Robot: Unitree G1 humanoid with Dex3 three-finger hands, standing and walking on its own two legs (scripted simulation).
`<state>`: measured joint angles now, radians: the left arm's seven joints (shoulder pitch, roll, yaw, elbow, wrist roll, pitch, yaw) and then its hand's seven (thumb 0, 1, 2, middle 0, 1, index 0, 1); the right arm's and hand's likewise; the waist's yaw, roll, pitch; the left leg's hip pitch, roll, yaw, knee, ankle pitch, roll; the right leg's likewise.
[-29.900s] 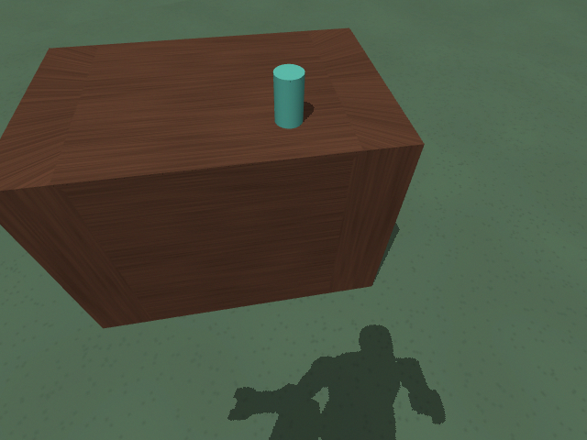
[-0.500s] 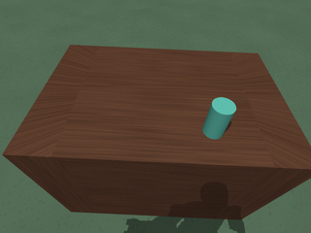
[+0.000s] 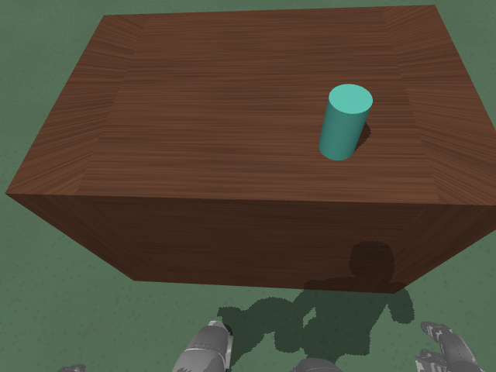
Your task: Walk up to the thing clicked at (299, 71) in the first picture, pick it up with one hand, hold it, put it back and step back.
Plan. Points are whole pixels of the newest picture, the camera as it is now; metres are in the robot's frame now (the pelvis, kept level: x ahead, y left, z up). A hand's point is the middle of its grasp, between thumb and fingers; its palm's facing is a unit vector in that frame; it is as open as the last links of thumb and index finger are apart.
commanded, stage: step back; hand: right
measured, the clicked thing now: (342, 124) +0.53 -0.15 +0.01
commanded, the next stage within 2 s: none
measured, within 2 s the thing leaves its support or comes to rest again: neither
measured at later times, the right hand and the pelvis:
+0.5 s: hand out of the picture +0.04 -0.24 -0.14, palm faces -0.20 +0.89 -0.42, open 7.4 cm; pelvis -0.11 +0.02 +0.00, yaw +8 degrees
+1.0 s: hand out of the picture -0.12 -0.17 -0.13, palm faces -0.02 +0.93 -0.36, open 7.4 cm; pelvis -0.26 +0.08 +0.01, yaw -2 degrees
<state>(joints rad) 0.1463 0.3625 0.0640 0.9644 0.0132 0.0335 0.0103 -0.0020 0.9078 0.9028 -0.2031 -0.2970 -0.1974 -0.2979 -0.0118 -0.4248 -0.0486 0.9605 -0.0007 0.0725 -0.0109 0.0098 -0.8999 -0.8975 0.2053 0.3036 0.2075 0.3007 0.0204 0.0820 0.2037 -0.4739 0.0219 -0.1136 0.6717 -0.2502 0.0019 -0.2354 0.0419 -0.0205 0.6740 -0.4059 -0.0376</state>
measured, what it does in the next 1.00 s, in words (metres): walks backwards: left foot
